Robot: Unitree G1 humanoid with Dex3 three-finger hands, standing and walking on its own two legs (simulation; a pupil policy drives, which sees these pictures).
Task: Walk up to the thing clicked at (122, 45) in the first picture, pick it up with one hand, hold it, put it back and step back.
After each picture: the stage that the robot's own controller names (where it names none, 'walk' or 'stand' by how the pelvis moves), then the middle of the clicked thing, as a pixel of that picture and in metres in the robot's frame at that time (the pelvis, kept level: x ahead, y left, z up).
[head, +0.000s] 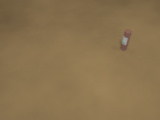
stand; (125, 40) +1.34 -0.41 -0.65
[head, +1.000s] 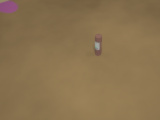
walk; (98, 45) +1.27 +0.01 -0.62
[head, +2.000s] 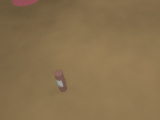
walk; (61, 81) +0.77 +0.31 -0.65
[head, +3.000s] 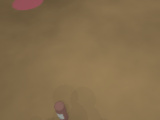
walk; (62, 112) +0.47 +0.24 -0.63
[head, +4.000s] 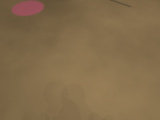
stand; out of the picture +0.37 +0.21 -0.64
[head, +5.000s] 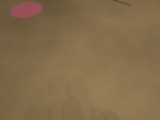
stand; out of the picture +0.33 +0.21 -0.65
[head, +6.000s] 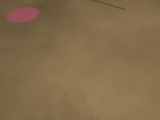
stand; out of the picture +0.36 +0.22 -0.66
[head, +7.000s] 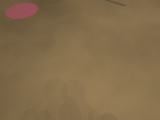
stand; out of the picture +0.35 +0.23 -0.66
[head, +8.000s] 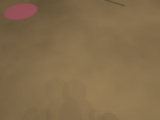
stand; out of the picture +0.34 +0.23 -0.66
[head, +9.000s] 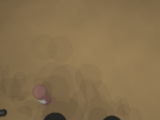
go down; (43, 96) +0.38 +0.23 -0.48
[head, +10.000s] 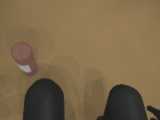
go down; (26, 62) +0.41 +0.26 -0.24
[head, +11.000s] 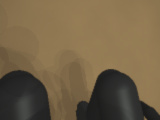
close in; out of the picture +0.39 +0.30 -0.18
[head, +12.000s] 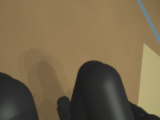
close; out of the picture +0.38 +0.31 -0.15
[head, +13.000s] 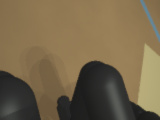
lift; out of the picture +0.39 +0.32 -0.15
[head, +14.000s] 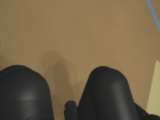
lift; out of the picture +0.34 +0.26 -0.13
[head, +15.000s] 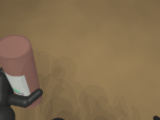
lift; (24, 78) +0.32 +0.19 +0.07
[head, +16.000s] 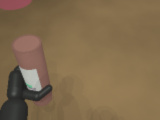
hold; (36, 75) +0.33 +0.17 +0.09
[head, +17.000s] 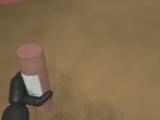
hold; (37, 81) +0.33 +0.17 +0.05
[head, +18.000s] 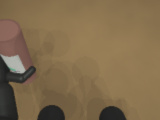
crouch; (18, 58) +0.40 +0.21 -0.01
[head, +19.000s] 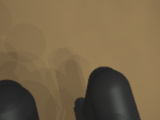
lower; out of the picture +0.44 +0.30 -0.11
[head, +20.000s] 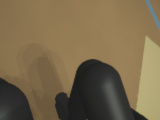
lower; out of the picture +0.41 +0.33 -0.15
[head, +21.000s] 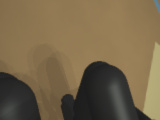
lower; out of the picture +0.40 +0.34 -0.14
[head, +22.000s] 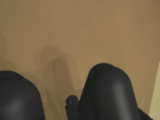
lower; out of the picture +0.39 +0.34 -0.13
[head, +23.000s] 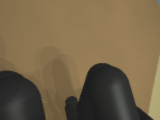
lower; out of the picture +0.40 +0.33 -0.13
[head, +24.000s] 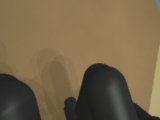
open; out of the picture +0.40 +0.30 -0.16
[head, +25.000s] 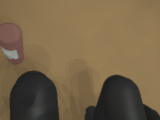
stand; (13, 47) +0.43 +0.27 -0.21
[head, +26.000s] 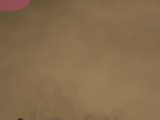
stand; out of the picture +0.37 +0.19 -0.58
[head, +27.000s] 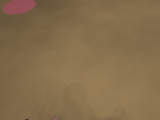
stand; out of the picture +0.39 +0.20 -0.60
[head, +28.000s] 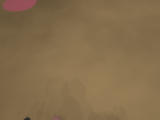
stand; out of the picture +0.38 +0.20 -0.60
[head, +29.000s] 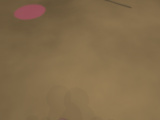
stand; out of the picture +0.40 +0.18 -0.65
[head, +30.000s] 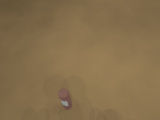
walk; (65, 100) +0.50 +0.21 -0.63
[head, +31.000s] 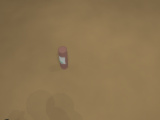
walk; (63, 58) +0.82 +0.19 -0.62
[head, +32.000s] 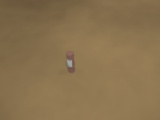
stand; (70, 62) +1.04 +0.20 -0.64
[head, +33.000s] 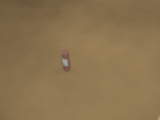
stand; (66, 61) +1.03 +0.22 -0.66
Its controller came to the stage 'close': yes
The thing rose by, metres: 0.72
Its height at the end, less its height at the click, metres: +0.00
